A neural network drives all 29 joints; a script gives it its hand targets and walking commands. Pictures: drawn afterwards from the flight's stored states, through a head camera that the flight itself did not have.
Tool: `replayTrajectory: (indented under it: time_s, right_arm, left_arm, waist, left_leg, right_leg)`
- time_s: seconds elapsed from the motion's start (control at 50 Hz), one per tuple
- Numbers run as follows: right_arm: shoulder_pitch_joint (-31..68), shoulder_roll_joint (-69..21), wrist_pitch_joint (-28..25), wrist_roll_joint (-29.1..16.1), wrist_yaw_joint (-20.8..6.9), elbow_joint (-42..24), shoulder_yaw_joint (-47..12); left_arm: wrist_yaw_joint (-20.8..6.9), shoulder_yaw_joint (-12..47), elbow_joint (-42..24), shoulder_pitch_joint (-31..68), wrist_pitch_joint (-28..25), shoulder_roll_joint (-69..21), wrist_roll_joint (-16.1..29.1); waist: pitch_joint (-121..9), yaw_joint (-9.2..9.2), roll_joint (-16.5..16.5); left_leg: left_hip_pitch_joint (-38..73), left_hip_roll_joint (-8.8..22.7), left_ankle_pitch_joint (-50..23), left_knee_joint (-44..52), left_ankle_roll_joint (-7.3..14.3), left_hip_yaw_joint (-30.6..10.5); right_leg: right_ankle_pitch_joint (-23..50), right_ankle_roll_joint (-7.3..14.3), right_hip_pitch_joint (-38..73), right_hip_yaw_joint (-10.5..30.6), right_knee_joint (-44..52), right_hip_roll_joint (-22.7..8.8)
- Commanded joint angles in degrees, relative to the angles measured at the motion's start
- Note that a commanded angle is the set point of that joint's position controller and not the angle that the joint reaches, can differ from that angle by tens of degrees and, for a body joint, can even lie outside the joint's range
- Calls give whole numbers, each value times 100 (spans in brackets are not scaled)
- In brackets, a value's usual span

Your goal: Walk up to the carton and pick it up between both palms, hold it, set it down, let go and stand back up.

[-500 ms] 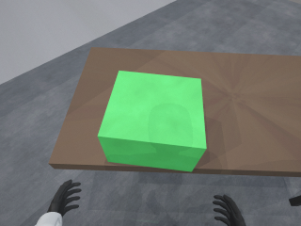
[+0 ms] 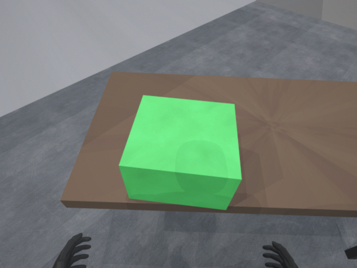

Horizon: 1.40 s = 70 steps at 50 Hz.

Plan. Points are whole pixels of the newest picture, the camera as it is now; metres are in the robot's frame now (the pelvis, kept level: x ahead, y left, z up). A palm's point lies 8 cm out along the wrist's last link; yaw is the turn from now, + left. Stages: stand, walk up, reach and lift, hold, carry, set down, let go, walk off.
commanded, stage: stand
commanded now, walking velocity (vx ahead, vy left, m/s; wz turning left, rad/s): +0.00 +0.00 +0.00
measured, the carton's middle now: (182, 150) +0.42 +0.01 +0.00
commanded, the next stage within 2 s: none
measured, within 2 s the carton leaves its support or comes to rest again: neither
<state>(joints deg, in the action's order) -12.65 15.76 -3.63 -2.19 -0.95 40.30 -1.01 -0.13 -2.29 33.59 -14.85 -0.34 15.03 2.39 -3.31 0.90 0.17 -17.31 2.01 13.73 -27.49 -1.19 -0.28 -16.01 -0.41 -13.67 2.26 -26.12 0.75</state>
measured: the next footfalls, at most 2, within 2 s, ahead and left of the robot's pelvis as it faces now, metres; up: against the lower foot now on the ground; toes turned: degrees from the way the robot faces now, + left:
none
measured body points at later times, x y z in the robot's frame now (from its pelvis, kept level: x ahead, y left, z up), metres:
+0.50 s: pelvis -0.02 +0.00 +0.00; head -0.03 +0.01 +0.45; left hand +0.08 +0.27 -0.10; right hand +0.13 -0.25 -0.09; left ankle +0.00 +0.13 -0.74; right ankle -0.03 -0.13 -0.74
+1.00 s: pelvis -0.04 +0.01 +0.00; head -0.06 +0.01 +0.45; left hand +0.05 +0.28 -0.11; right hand +0.10 -0.26 -0.09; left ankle +0.00 +0.13 -0.74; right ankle -0.03 -0.13 -0.74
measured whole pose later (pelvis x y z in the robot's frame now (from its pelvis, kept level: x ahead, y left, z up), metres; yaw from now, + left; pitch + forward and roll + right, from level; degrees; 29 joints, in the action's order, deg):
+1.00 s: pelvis -0.04 +0.01 +0.00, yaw +0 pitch +0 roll -1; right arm -12.7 16.9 -2.7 -2.2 -0.9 42.5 -1.0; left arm -0.8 -2.3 42.1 -18.4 -2.0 15.6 2.3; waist -3.6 0.9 -0.4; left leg -17.3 2.0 10.5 -27.5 -0.7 -0.3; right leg -12.8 -0.6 -13.7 2.3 -26.1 0.7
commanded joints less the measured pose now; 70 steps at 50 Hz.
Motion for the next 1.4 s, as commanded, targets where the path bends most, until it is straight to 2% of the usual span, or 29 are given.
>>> replayTrajectory:
  time_s: [0.0, 0.14, 0.2, 0.28, 0.38, 0.4, 0.48, 0.54, 0.58, 0.64, 0.66, 0.78, 0.8, 0.82, 0.86, 0.9, 0.94, 0.96, 1.04, 1.06, 1.08, 1.1, 1.14, 1.2, 1.22, 1.26, 1.28, 1.3, 1.38]
  right_arm:
    - [221, 1276, -136, 538, 61, -203, 442]
    - [139, 1375, -83, 492, 91, -9, 409]
    - [337, 1569, -90, 485, 102, -18, 457]
    - [136, 1341, -69, 436, 120, -2, 444]
    - [-64, 1611, -78, 475, 111, 61, 540]
    - [-81, 1578, -57, 441, 97, 138, 509]
    - [-10, 1595, -14, 428, 99, 103, 503]
    - [-15, 1375, -84, 437, 78, 139, 355]
    - [153, 1470, -119, 440, 95, 17, 442]
    - [131, 1528, -77, 492, 34, 88, 486]
    - [63, 1538, -79, 461, 89, 192, 426]
    - [149, 1406, -108, 431, 69, 64, 453]
    - [178, 1630, -102, 422, 95, 114, 463]
    - [48, 1506, -122, 389, 75, 184, 441]
    - [302, 1547, -107, 450, 72, 184, 501]
    - [-40, 1676, -61, 411, 62, 223, 506]
    - [79, 1454, -53, 432, 61, 286, 411]
    - [-28, 1423, -133, 435, 80, 214, 396]
    - [33, 1631, -60, 440, 124, 265, 501]
    - [270, 1705, -37, 446, 147, 216, 524]
    - [121, 1606, -88, 345, 97, 217, 524]
    - [162, 1627, -85, 405, 104, 277, 475]
    - [-3, 1618, -65, 431, 109, 366, 446]
    - [-28, 1561, -63, 407, 126, 423, 465]
    - [-52, 1648, -48, 372, 91, 455, 426]
    - [334, 1430, -39, 385, 54, 378, 352]
    - [22, 1636, -38, 353, 56, 374, 510]
    - [144, 1452, -70, 388, 90, 433, 380]
    - [208, 1534, -76, 414, 144, 474, 410]
  left_arm:
    - [24, -329, -16, 282, -317, 1349, -606]
    - [27, -388, 357, -153, -337, 1646, -532]
    - [18, -353, 335, 124, -340, 1602, -558]
    - [-4, -309, 427, -150, -333, 1392, -524]
    - [8, -324, 479, -222, -349, 1495, -511]
    - [2, -323, 566, -241, -380, 1542, -591]
    - [13, -291, 537, -326, -419, 1463, -522]
    - [3, -342, 577, -71, -348, 1624, -537]
    - [-18, -243, 592, -261, -314, 1400, -542]
    - [-35, -286, 539, -16, -400, 1487, -511]
    - [-66, -281, 471, -63, -421, 1325, -483]
    - [-77, -263, 744, -246, -376, 1481, -498]
    - [-47, -241, 706, -367, -352, 1385, -437]
    - [-18, -217, 768, -217, -358, 1402, -462]
    - [-97, -271, 662, -35, -395, 1457, -520]
    - [-56, -274, 793, -147, -388, 1523, -465]
    - [6, -268, 869, -129, -338, 1603, -468]
    - [-28, -292, 752, -11, -375, 1527, -383]
    - [-36, -327, 963, -75, -365, 1767, -570]
    - [-94, -263, 784, 205, -353, 1506, -506]
    - [-53, -379, 786, 173, -368, 1653, -478]
    - [-57, -351, 838, -146, -443, 1630, -424]
    - [-40, -295, 1060, -187, -351, 1657, -432]
    - [-47, -277, 1080, -291, -353, 1573, -446]
    - [-16, -292, 1128, -377, -379, 1626, -444]
    - [-28, -336, 1069, 92, -348, 1791, -456]
    - [-24, -338, 1082, -87, -375, 1689, -469]
    - [-68, -357, 1009, 85, -363, 1578, -465]
    - [-17, -330, 1143, -103, -363, 1672, -404]
  waist:
    - [-637, -113, -17]
    - [-569, 21, 27]
    - [-543, -66, -470]
    - [-561, -57, 150]
    - [-277, -26, -48]
    - [-142, -211, -301]
    - [-561, -19, -308]
    - [-178, -85, 213]
    - [-325, -118, -499]
    - [-94, -94, 131]
    - [-117, -57, -304]
    - [-76, -105, -157]
    - [7, 126, -325]
    - [81, -63, 24]
    - [401, -13, 166]
    - [-73, -238, -327]
    - [146, -56, -153]
    - [294, -147, -434]
    - [354, -141, 13]
    - [389, -88, -325]
    - [137, -189, 95]
    - [-172, 51, -563]
    - [407, -162, -444]
    - [367, -50, -158]
    - [236, -23, -348]
    - [87, -26, 57]
    - [-28, -194, -138]
    - [-23, 2, -74]
    - [33, -18, -551]
  left_leg:
    - [993, 374, -1199, 82, 405, -374]
    - [967, 399, -1760, 220, 401, -358]
    - [961, 356, -1449, 155, 394, -258]
    - [890, 420, -1542, 160, 420, -425]
    - [742, 369, -932, 239, 461, -395]
    - [902, 450, -985, 234, 482, -386]
    - [869, 417, -1231, 146, 492, -434]
    - [680, 451, -506, 316, 489, -398]
    - [775, 432, -246, 406, 440, -522]
    - [531, 374, -87, 408, 459, -479]
    - [696, 406, -359, 369, 408, -468]
    - [640, 504, -279, 485, 482, -638]
    - [461, 449, -174, 486, 461, -636]
    - [405, 500, -141, 632, 484, -773]
    - [446, 446, 140, 517, 460, -577]
    - [655, 392, -29, 336, 442, -347]
    - [523, 444, -145, 452, 457, -537]
    - [401, 405, 106, 549, 456, -529]
    - [502, 434, -16, 510, 489, -535]
    - [403, 460, -24, 473, 477, -590]
    - [428, 468, 85, 555, 450, -631]
    - [493, 453, 67, 632, 476, -651]
    - [473, 434, -97, 615, 461, -563]
    - [196, 564, 388, 728, 510, -890]
    - [229, 431, 258, 671, 466, -800]
    - [482, 394, -74, 500, 449, -522]
    - [554, 441, -85, 543, 430, -508]
    - [509, 441, -329, 469, 479, -585]
    - [648, 449, -540, 549, 442, -632]
  right_leg:
    - [1192, 256, 176, 334, 202, -575]
    - [1465, 233, 487, 369, 92, -583]
    - [1434, 279, 199, 395, 144, -522]
    - [1420, 212, 440, 142, 133, -508]
    - [1118, 288, 295, 352, 271, -649]
    - [1026, 311, 32, 502, 327, -653]
    - [1163, 320, 265, 508, 216, -642]
    - [487, 330, 148, 572, 469, -678]
    - [376, 318, 138, 404, 333, -531]
    - [340, 292, 103, 393, 468, -557]
    - [511, 332, -84, 571, 449, -577]
    - [240, 303, 73, 442, 345, -620]
    - [432, 289, 146, 464, 475, -623]
    - [379, 345, 48, 388, 308, -627]
    - [-50, 292, -296, 453, 533, -598]
    - [-2, 322, -97, 671, 710, -735]
    - [195, 327, -153, 558, 546, -680]
    - [-37, 349, -220, 645, 508, -704]
    - [132, 343, -256, 649, 616, -608]
    - [71, 339, -253, 451, 568, -605]
    - [-40, 349, -178, 569, 487, -642]
    - [155, 287, 154, 519, 439, -640]
    - [139, 407, -248, 664, 562, -661]
    - [157, 329, 48, 407, 371, -548]
    - [186, 359, 37, 534, 396, -615]
    - [44, 282, 10, 568, 519, -646]
    - [255, 365, 62, 501, 468, -685]
    - [458, 315, 153, 617, 507, -706]
    - [469, 341, 27, 595, 430, -670]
